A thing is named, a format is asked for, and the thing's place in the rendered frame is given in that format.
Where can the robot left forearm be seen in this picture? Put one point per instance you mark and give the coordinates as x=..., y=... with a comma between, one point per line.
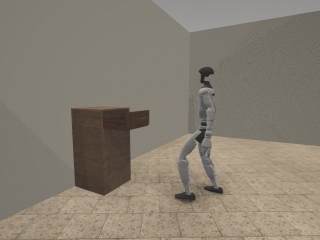
x=210, y=122

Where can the cabinet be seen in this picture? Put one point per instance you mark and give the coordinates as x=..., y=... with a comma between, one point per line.
x=102, y=157

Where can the handle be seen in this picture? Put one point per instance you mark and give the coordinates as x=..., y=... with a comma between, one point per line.
x=141, y=119

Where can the robot left upper arm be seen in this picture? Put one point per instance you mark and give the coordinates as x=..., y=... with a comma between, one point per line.
x=205, y=95

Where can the robot right shin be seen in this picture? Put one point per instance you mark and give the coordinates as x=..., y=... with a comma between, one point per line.
x=210, y=171

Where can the left robot foot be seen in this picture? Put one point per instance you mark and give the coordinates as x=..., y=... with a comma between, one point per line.
x=183, y=195

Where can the drawer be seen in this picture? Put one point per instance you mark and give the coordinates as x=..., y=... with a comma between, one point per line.
x=127, y=122

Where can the left robot hand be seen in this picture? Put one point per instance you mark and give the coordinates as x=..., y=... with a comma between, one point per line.
x=206, y=144

